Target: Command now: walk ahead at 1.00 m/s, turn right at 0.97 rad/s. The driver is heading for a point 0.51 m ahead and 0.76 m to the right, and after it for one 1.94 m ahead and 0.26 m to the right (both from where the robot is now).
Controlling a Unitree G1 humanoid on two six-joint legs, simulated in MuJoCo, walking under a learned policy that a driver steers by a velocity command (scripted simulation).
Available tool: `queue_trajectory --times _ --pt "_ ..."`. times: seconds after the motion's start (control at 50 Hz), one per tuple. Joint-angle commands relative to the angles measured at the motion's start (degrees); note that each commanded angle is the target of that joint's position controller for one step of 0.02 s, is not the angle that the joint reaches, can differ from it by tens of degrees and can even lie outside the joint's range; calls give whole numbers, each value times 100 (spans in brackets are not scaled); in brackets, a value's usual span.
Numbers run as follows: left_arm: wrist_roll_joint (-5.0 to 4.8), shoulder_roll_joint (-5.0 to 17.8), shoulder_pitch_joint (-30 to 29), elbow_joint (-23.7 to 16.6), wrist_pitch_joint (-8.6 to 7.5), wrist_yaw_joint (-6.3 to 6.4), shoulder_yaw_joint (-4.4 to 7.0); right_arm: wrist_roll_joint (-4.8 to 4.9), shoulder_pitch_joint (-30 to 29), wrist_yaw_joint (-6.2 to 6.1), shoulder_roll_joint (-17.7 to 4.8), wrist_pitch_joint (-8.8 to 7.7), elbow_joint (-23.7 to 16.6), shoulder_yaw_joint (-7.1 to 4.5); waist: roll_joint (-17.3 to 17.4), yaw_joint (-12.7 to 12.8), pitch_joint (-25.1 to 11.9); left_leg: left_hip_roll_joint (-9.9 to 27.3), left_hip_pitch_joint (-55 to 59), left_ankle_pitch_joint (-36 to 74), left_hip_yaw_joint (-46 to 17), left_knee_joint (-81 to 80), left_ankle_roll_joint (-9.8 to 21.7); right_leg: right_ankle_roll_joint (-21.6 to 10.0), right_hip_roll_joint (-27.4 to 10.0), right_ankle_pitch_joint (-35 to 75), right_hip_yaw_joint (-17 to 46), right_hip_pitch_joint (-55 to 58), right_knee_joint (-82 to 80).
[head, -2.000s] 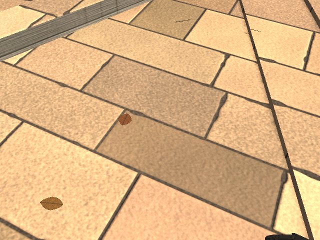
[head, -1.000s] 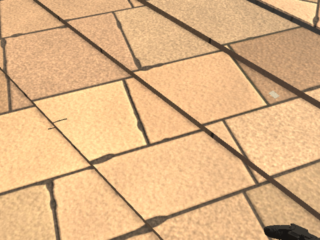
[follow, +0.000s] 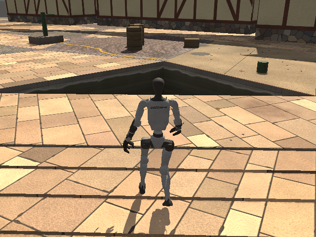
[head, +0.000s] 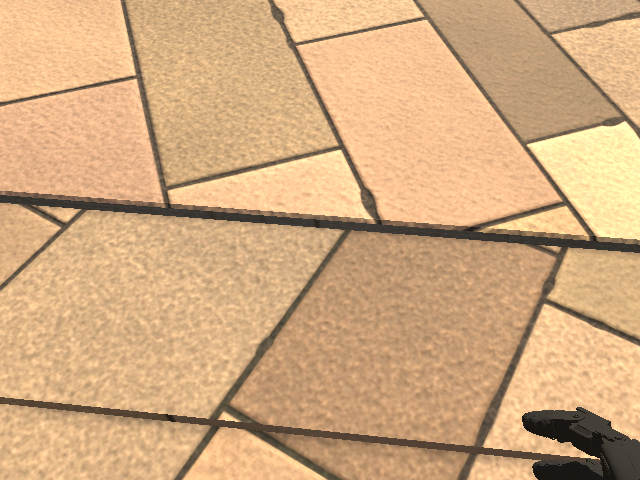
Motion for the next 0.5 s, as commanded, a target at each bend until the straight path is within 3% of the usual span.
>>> queue_trajectory --times 0.02,0.04,0.06,0.08,0.1,0.12,0.18,0.2,0.22,0.24,0.26,0.3,0.32,0.34,0.36,0.38,0.4,0.42,0.44,0.46,0.5 --pt "211 286 -800 -852 -7 -28 -61 7 1586 -51 -852 57 238 -535 738 -1013 -1249 1915 4151 -2462 -3282 -2233 1154 70 -820 309 -488 -3415 2249" --pt "280 186 -1054 -980 69 -99 -66 -3 1646 -58 -755 29 420 -521 292 -914 -834 1761 3574 -2267 -2823 -2438 1085 69 -953 204 -524 -3491 2195" --pt "286 4 -1184 -1162 154 -184 -107 -44 1729 -59 -660 -39 649 -495 526 -737 -514 1766 3135 -1977 -2450 -2543 1061 90 -1110 64 -460 -3552 2279" --pt "240 -144 -1415 -1322 236 -242 -152 -25 1824 -7 -536 -110 855 -472 553 -643 -271 1731 2915 -1627 -1990 -2711 959 93 -1229 -53 -447 -3693 2297" --pt "217 -300 -1565 -1473 307 -281 -207 58 1892 52 -447 -164 1036 -462 533 -505 -51 1686 2721 -1222 -1485 -2901 840 95 -1355 -45 -405 -3843 2234" --pt "190 -297 -1578 -1597 374 -324 -235 116 1731 73 -513 -213 1037 -477 552 -344 29 1740 2498 -943 -1101 -3101 772 140 -1490 101 -359 -3813 1915" --pt "214 -161 -2055 -1875 478 -389 -243 91 1470 97 -663 -311 1180 -506 664 -196 304 1343 2202 472 474 -3459 596 193 -1483 892 -704 -3646 1114" --pt "206 -115 -2172 -1975 495 -427 -261 87 1390 87 -818 -345 1196 -537 747 -131 393 1319 2181 573 768 -3657 595 158 -1504 1189 -883 -3451 460" --pt "233 -56 -2362 -1954 497 -470 -260 123 1431 79 -847 -357 1260 -556 508 -190 512 1109 2172 743 1162 -3815 541 95 -1430 1507 -1168 -3104 -150" --pt "217 -114 -2377 -1894 505 -486 -279 122 1539 68 -991 -342 1309 -593 431 -250 453 985 2377 1141 1502 -3796 527 -7 -1283 1543 -1481 -2777 -489" --pt "220 -124 -2439 -1911 493 -485 -284 121 1671 60 -1155 -326 1343 -619 417 -254 525 1047 2676 2466 1655 -3542 546 -122 -1185 1337 -1737 -2623 -810" --pt "199 -15 -2221 -1825 479 -390 -235 138 1901 31 -1478 -200 1374 -691 644 -79 149 1196 3558 5548 1765 -2638 538 -328 -750 604 -2122 -2221 -1087" --pt "173 125 -1700 -1690 457 -335 -161 109 1887 18 -1650 -86 1325 -737 788 207 -223 1310 3792 6489 1749 -1799 539 -419 -551 356 -2173 -1694 -1142" --pt "78 328 -639 -1389 425 -271 -24 104 1843 35 -1889 54 1235 -792 906 651 -835 1437 3517 6947 1693 -416 636 -513 -156 -262 -2193 -466 -1097" --pt "124 706 338 -984 402 -178 199 147 1795 67 -1818 126 969 -762 237 1020 -1477 1164 2289 6301 1647 1638 479 -747 159 -175 -2065 1558 -1648" --pt "2 1117 64 -960 528 -84 407 262 1769 172 -1171 93 587 -612 -1442 577 -1816 79 -630 260 1543 4475 7 -1479 -1040 -29 250 3808 -2557" --pt "158 1321 177 -1280 546 19 446 85 1382 245 -989 -24 256 -445 -872 499 -2348 35 -1543 -1411 528 5372 -69 -1697 -1760 361 1670 4147 -2964" --pt "273 1340 385 -1277 512 166 401 78 840 267 -919 -134 21 -374 -3 449 -2283 225 -1765 -1312 -80 5328 -49 -1606 -1877 264 2021 3823 -3417" --pt "296 1287 258 -1142 483 274 371 117 654 270 -905 -211 -99 -317 237 287 -1624 314 -1908 -1233 -222 4738 -4 -1425 -1962 -181 2493 2894 -4092" --pt "294 1119 31 -1083 384 332 317 85 473 253 -901 -180 -172 -290 419 60 -1056 472 -1743 -1286 -390 4337 37 -1280 -1886 -119 2369 1987 -4210" --pt "274 845 -486 -1109 240 302 175 -13 749 195 -885 72 -125 -293 421 -538 -703 536 -842 -1880 -539 3922 -19 -1153 -1593 -254 1672 293 -4254"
